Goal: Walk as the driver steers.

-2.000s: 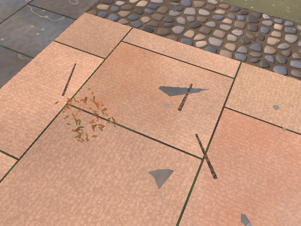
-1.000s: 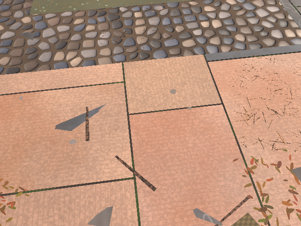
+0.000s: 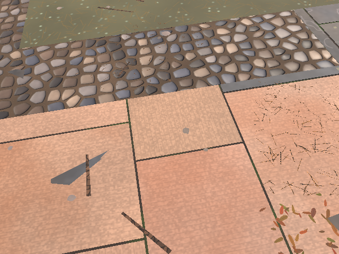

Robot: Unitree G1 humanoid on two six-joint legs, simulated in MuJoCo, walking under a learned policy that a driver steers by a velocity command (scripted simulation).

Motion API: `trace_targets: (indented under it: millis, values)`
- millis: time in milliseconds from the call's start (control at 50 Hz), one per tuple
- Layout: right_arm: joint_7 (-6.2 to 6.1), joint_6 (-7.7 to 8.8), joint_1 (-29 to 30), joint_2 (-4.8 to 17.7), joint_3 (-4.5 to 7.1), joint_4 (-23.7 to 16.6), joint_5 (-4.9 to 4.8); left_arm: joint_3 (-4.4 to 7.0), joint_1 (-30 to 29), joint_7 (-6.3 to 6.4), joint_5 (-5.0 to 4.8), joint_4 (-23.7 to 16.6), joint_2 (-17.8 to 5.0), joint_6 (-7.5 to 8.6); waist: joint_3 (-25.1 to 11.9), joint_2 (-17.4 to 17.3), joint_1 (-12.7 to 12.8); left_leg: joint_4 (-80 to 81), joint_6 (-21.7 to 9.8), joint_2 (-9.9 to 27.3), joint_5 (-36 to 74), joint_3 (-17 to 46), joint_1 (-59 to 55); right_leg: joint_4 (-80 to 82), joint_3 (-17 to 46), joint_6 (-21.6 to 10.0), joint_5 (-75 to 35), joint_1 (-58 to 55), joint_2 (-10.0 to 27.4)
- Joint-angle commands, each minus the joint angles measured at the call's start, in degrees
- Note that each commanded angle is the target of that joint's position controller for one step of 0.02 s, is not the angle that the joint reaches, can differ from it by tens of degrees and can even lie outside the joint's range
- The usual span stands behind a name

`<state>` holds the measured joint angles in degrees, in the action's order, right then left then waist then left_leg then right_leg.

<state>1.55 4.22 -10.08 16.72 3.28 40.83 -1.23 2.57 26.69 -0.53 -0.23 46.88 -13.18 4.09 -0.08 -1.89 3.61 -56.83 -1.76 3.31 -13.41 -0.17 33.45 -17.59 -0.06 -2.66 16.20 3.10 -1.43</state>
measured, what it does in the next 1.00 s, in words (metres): walks ahead: left foot, then right foot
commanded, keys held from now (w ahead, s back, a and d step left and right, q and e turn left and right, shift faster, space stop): w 0.92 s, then w+q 0.08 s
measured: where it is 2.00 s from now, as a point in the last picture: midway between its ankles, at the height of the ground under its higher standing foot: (166, 133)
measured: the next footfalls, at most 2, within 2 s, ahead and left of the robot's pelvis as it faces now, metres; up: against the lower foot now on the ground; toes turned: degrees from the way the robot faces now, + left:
left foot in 0.24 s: +0.31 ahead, +0.15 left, +0.00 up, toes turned +2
right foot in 0.78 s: +0.62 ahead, -0.08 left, +0.00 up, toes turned -1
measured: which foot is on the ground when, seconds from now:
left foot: up 0.00-0.22, down 0.24-0.78, up 0.80-1.00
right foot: down 0.00-0.26, up 0.28-0.76, down 0.78-1.00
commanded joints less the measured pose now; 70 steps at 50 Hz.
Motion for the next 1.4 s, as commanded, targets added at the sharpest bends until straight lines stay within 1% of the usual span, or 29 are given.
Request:
trace_targets:
  millis: [20, 160, 220, 240, 260, 280, 300, 340, 380, 440, 560, 660, 740, 780, 800, 820, 840, 860, 900, 960, 1020, 1120, 1220, 1280, 1320, 1340, 1360, 1380, 1400]
  values:
    - [1.10, 1.19, 10.27, -0.15, -0.76, -6.49, 0.27, 1.64, -0.43, 0.92, -0.21, -3.10, -8.60, 0.12, 4.56, 6.19, 1.09, 11.22, 1.79, 0.75, 7.86, -1.05, 9.98, 9.23, 9.36, -8.44, -16.28, -4.19, 12.01]
    - [1.96, 1.63, 15.32, 3.08, -0.19, -8.75, -0.46, 2.52, 0.90, 1.17, -1.21, -0.69, -11.67, -0.17, 6.91, 8.02, -0.03, 25.66, -0.81, -1.61, 13.16, -0.95, -0.19, 8.23, 6.57, -6.63, -21.43, -4.13, 15.65]
    - [0.85, 1.20, 1.18, 7.42, 2.24, -5.09, 0.01, 2.91, -0.93, 1.40, -0.65, -0.73, -12.71, -1.00, -3.53, 8.53, -8.42, 26.61, -4.85, -5.84, 10.47, -4.23, -20.18, -10.15, 2.53, -3.69, -48.22, -4.45, 12.95]
    - [0.04, 0.80, -9.10, 9.64, 3.11, -2.70, 0.21, 2.33, -1.18, 1.68, 0.12, -1.65, -11.54, -1.11, -10.51, 6.60, -12.78, 24.01, -7.21, -0.47, 10.03, 1.54, -37.23, -24.38, 1.75, -1.86, -39.78, 6.08, 10.92]
    - [-0.05, 0.74, -14.69, 15.89, 4.22, -1.49, 1.71, -0.06, 6.34, 1.22, 0.20, -3.24, -3.18, -0.34, -20.89, -10.26, -9.36, 28.52, -16.65, 15.99, -4.01, 30.36, -58.49, -49.55, 0.90, 2.31, -4.18, 27.89, 0.73]
    - [0.20, 0.74, -15.11, 11.24, 2.99, -0.97, 1.12, 0.28, 5.38, 0.89, -0.89, -1.91, -5.80, 1.05, -24.50, -12.73, -10.34, 40.42, -17.59, 18.70, -14.71, 46.99, -57.94, -57.87, 9.20, 1.90, 15.47, 34.35, -1.44]
    - [0.03, 0.77, -10.08, 8.60, 2.04, -0.99, 0.68, 1.74, -1.81, 0.58, -2.70, -3.88, -10.44, 1.61, -12.32, -8.65, -9.63, 41.86, -14.39, 16.93, -16.69, 38.62, -49.24, -60.66, 8.01, 1.39, 12.16, 40.24, 2.09]
    - [0.16, 0.90, -3.16, 5.89, 1.20, -1.31, 1.17, 1.64, -8.18, 0.96, -1.51, -5.31, -10.00, 1.98, -2.56, -0.36, -5.95, 43.79, -12.03, 12.42, -4.65, 24.43, -31.69, -54.86, 4.99, 0.81, 2.84, 37.03, 7.18]
    - [0.47, 1.69, -0.44, 4.10, 0.86, -1.18, 2.01, 1.74, -5.45, 1.06, -0.81, -4.18, -8.37, 0.72, -1.88, -3.06, -2.40, 46.97, -11.63, 8.95, 1.65, 17.70, -23.41, -50.91, 5.59, 1.04, -1.47, 30.30, 9.75]
    - [0.40, 2.80, -1.43, 5.04, 1.12, 0.71, 1.36, 1.48, -6.78, 1.37, -0.26, -4.50, -6.99, -0.62, 0.39, -2.10, -1.52, 50.16, -13.03, 8.27, 6.53, 12.47, -19.40, -46.08, 4.61, 2.51, -4.75, 31.35, 10.48]
    - [-0.99, 1.89, -7.11, 7.78, 1.48, 3.50, 0.63, 0.50, -20.20, 0.59, 0.10, -8.14, -5.37, 0.75, 3.50, -0.02, -6.01, 51.02, -10.67, 5.99, 12.18, 5.43, -23.10, -23.35, 2.19, 3.72, -22.65, 34.01, 8.79]
    - [-1.27, 0.34, -13.09, 8.94, 1.60, 6.54, 0.13, 0.06, -28.85, -1.23, -0.69, -11.33, -5.44, 1.58, 5.08, -0.03, -9.22, 47.71, -10.32, 9.15, 13.26, 5.73, -32.28, -14.04, 1.22, 2.58, -21.83, 35.36, 6.57]
    - [-1.80, -1.07, -12.85, 10.35, 2.06, 7.47, 0.05, 0.78, -26.70, -2.22, -0.64, -11.88, -7.75, 1.97, 2.27, -2.40, -6.19, 40.20, -8.34, 11.22, 28.09, 6.32, -39.02, -10.56, -0.09, -0.57, -12.27, 29.67, 3.88]
    - [-2.05, -1.57, -11.27, 9.37, 1.42, 6.88, 0.46, 3.09, -12.00, -1.48, -0.33, -7.83, -12.24, 2.00, -7.88, -1.94, 1.47, 22.36, -5.53, 6.60, 39.87, 2.28, -33.57, -9.49, -1.57, -4.21, -14.14, 6.95, 2.46]
    - [-2.20, -1.27, -11.92, 5.91, -0.06, 5.10, 2.15, 4.19, -1.22, -0.74, 0.25, -6.10, -16.86, 1.60, -17.59, 5.91, 4.55, 3.13, -3.34, 2.51, 21.09, -0.39, -20.54, -12.16, 12.50, -8.23, -16.83, -11.60, 14.67]
    - [-1.49, 0.12, -19.54, -0.04, -1.66, 4.88, 1.09, 4.48, -0.68, -1.22, 0.25, -5.02, -18.93, 1.49, -23.25, 20.31, -0.22, -13.32, -0.38, -7.66, -18.78, 2.83, 1.77, -4.63, 39.94, -17.17, -3.59, -27.59, 24.92]
    - [-1.15, 1.19, -14.45, 6.97, -0.25, 5.34, -0.24, 2.99, -1.77, -1.14, -0.36, -5.72, -12.58, 1.37, -18.97, 12.60, 2.63, -18.22, -0.91, -4.22, -19.17, 8.29, 8.33, -1.15, 39.44, -14.80, 2.87, -25.16, 23.02]
    - [-0.86, 1.88, -8.64, 8.88, 0.39, 3.47, -1.28, 2.27, -5.86, -0.87, -0.30, -6.15, -10.78, 1.29, -10.74, 9.69, 2.15, -17.64, -1.43, -1.44, -13.64, 6.57, 10.81, 0.01, 30.23, -12.47, -0.43, -17.62, 21.01]
    - [-1.16, 1.88, -4.78, 7.40, 0.41, 2.84, 0.18, 1.66, -11.85, -1.03, 0.32, -6.77, -8.97, 1.24, -3.23, 3.59, -1.19, -11.56, -0.47, 2.78, -5.65, 4.59, 7.07, 3.24, 20.21, -11.17, -12.32, -3.69, 16.69]
    - [-1.09, -0.09, -8.49, 4.30, 0.04, 4.14, 0.01, 1.59, -13.44, -1.10, 0.49, -5.94, -8.17, 2.29, -2.25, 5.80, -4.52, -7.87, 1.06, 4.62, -2.04, 4.49, 1.44, 7.95, 12.69, -11.43, -17.69, 3.65, 14.80]
    - [-1.40, -1.14, -4.31, 3.55, -0.11, 2.70, 0.09, 2.20, -12.38, -0.52, 0.91, -4.00, -9.76, 2.82, 1.11, 4.96, -3.94, -1.54, 2.51, 4.65, 4.37, 5.64, 5.26, 10.72, 6.25, -11.05, -20.20, 5.59, 14.55]
    - [-0.29, -0.45, 3.82, 2.27, -0.54, 0.27, 0.22, 2.39, -11.20, 0.35, 0.71, -2.23, -11.21, 2.51, 3.20, 4.66, -0.96, 15.48, 1.83, 2.53, 19.41, 2.83, 3.06, 12.28, -2.89, -7.80, -19.88, 4.14, 12.76]
    - [1.32, -0.45, 10.07, 2.32, -0.58, -3.69, 0.12, 3.03, -7.88, 0.82, -0.35, 0.46, -12.48, 0.76, 5.00, 4.06, 0.81, 22.06, -0.71, 1.55, 15.15, 1.05, 6.97, 8.44, -5.47, -6.36, -24.03, -7.25, 16.69]
    - [2.12, -0.73, 7.47, 4.34, 0.52, -4.90, 0.24, 3.72, -9.49, 1.64, -0.63, 0.09, -14.49, -0.77, 1.70, 6.27, -2.07, 22.37, -3.52, -2.21, 6.01, -3.42, 0.76, -1.13, -7.87, -4.29, -46.18, -10.88, 17.33]
    - [1.52, -1.10, -7.05, 8.91, 3.39, -1.67, 0.00, 3.56, -10.62, 2.45, -0.49, -0.76, -14.40, -1.84, -6.53, 5.30, -9.92, 25.52, -6.92, -6.99, 6.61, -5.09, -19.57, -21.46, -10.85, -1.43, -53.95, -5.00, 13.99]
    - [0.26, -1.70, -15.73, 14.34, 5.22, -0.22, -0.13, 2.33, -8.95, 2.65, 0.92, -2.30, -11.70, -1.34, -12.80, -3.18, -12.45, 25.90, -10.98, 2.38, 8.31, 10.16, -37.51, -40.18, -11.36, 1.03, -33.75, 9.99, 10.89]
    - [0.36, -1.28, -13.70, 17.79, 5.32, -1.01, -0.44, -0.04, -3.42, 1.32, 1.84, -4.59, -4.33, 0.60, -18.78, -14.41, -5.55, 33.27, -21.48, 14.32, -4.37, 42.42, -54.84, -57.35, -3.16, 3.99, 16.99, 34.25, -1.71]
    - [0.43, -0.86, -14.92, 12.46, 3.97, -1.96, -0.25, 0.93, -10.12, 0.35, -0.28, -4.74, -9.86, 2.69, -19.99, -7.04, -10.29, 38.85, -19.95, 14.79, -8.64, 45.60, -55.85, -61.41, 6.32, 2.64, 16.90, 40.59, 0.44]
    - [0.34, -0.43, -12.65, 10.31, 3.36, -1.93, 0.22, 1.41, -14.85, -0.08, -1.96, -6.60, -11.67, 3.83, -11.99, -4.41, -10.24, 39.69, -17.59, 13.25, -4.32, 37.42, -49.74, -59.79, 5.68, 1.43, 11.23, 43.88, 2.77]
Velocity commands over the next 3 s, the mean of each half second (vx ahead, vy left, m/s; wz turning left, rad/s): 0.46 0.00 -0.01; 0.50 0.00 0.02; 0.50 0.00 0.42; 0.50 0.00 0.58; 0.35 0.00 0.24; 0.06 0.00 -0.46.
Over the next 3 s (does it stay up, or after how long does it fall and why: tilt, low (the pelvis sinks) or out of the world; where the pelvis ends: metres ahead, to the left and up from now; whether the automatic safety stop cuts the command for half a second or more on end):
stays up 1.34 0.33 0.00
